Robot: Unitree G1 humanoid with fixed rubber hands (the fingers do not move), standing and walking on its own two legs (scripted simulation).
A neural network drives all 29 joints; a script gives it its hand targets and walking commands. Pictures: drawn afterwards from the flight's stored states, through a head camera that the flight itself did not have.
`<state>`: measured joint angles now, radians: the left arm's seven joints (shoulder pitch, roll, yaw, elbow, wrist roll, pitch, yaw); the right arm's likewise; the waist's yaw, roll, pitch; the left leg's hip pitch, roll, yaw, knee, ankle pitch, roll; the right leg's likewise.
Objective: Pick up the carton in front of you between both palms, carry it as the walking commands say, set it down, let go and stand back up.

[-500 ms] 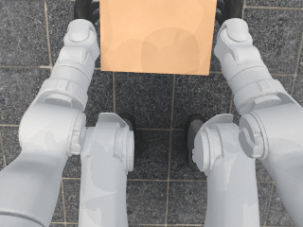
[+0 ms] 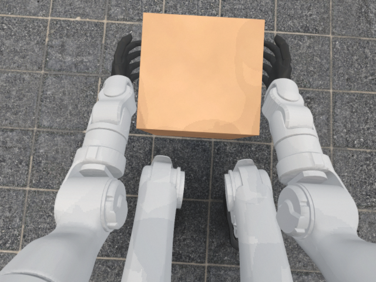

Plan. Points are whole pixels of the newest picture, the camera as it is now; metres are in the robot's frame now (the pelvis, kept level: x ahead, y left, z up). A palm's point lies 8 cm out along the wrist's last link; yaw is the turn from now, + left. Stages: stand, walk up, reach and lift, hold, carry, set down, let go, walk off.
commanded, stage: reach and lift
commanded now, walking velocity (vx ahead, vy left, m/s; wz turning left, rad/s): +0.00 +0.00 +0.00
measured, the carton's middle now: (197, 91) +0.48 +0.03 -0.15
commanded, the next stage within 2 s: none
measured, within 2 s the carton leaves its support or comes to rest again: neither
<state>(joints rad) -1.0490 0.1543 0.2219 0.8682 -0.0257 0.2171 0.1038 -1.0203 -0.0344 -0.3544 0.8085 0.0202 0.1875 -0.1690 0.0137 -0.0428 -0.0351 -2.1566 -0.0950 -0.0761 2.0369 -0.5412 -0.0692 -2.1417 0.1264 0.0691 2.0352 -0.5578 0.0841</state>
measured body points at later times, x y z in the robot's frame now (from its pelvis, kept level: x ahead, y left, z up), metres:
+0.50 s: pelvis +0.03 +0.00 +0.13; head +0.24 +0.02 +0.53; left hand +0.47 +0.17 +0.06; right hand +0.48 -0.13 +0.07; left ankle +0.12 +0.13 -0.38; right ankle +0.12 -0.13 -0.38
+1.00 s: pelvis +0.09 +0.00 +0.28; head +0.18 +0.01 +0.72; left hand +0.43 +0.17 +0.23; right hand +0.44 -0.14 +0.24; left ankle +0.12 +0.13 -0.38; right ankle +0.12 -0.13 -0.38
